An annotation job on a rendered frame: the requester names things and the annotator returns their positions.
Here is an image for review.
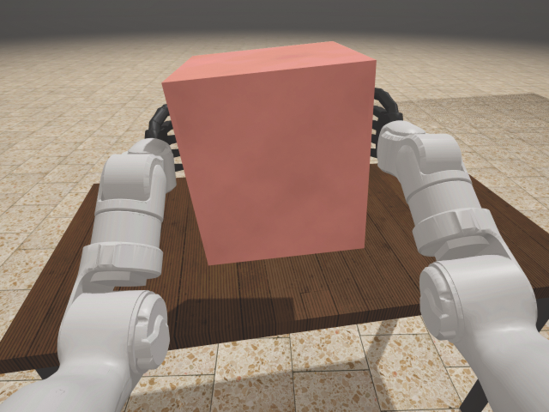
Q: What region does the right robot upper arm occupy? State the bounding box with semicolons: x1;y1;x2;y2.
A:
419;253;549;412

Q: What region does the robot left forearm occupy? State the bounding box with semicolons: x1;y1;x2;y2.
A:
57;138;177;363

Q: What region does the carton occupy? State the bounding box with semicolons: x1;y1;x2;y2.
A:
161;41;377;265

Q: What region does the robot right forearm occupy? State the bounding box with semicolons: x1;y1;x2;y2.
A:
377;120;538;324

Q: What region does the left robot hand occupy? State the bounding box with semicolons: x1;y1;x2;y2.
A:
145;104;184;172

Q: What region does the right robot hand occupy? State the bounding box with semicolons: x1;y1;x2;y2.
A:
371;88;403;158

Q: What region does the table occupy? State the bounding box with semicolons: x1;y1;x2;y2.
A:
0;163;549;412

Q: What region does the left robot upper arm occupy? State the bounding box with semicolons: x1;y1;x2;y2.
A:
0;290;170;412

